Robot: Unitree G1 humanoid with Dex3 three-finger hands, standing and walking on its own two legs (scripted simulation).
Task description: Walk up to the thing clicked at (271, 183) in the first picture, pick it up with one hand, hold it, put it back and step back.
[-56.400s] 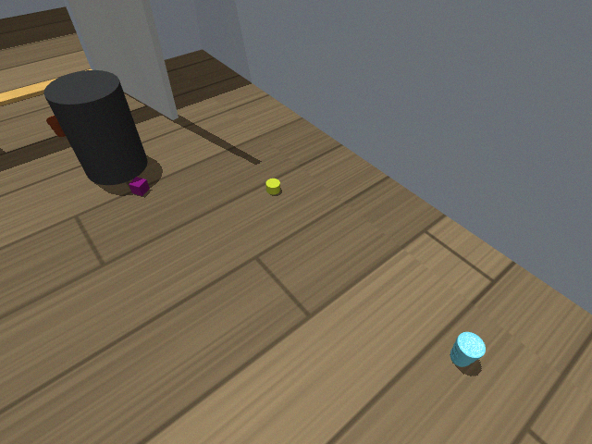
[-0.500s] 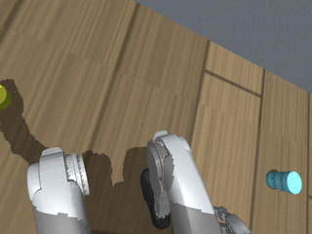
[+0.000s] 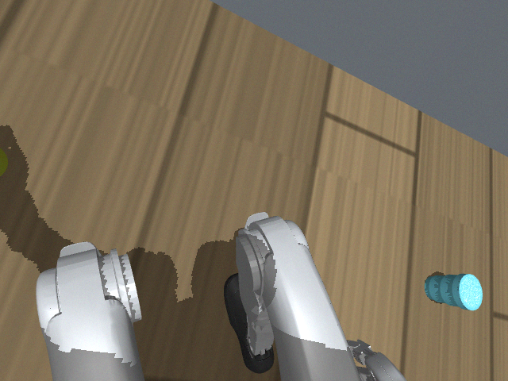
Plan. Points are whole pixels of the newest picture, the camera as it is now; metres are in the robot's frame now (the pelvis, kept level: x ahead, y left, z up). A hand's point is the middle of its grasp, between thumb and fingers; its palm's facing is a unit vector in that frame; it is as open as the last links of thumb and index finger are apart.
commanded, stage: rise first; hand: left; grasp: from above
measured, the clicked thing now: out of the picture +0.47 +0.36 -0.29
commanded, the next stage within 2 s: approach in 0.02 s
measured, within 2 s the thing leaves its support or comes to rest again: neither
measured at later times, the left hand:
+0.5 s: hand out of the picture +0.49 +0.33 -0.18, palm faces -0.36 -0.12 -0.93, open 13.9 cm
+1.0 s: hand out of the picture +0.46 +0.36 -0.19, palm faces -0.47 -0.16 -0.87, open 14.0 cm
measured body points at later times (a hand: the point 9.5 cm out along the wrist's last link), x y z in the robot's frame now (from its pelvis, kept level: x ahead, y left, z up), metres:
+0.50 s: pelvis +0.00 +0.00 +0.00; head +0.25 +0.12 +0.35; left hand +0.50 +0.33 -0.13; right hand +0.07 -0.26 -0.07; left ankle +0.08 +0.13 -0.28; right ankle +0.11 -0.13 -0.28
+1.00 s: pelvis +0.00 +0.00 +0.00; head +0.26 +0.12 +0.35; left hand +0.48 +0.36 -0.14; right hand +0.07 -0.27 -0.07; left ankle +0.08 +0.13 -0.28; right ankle +0.11 -0.13 -0.28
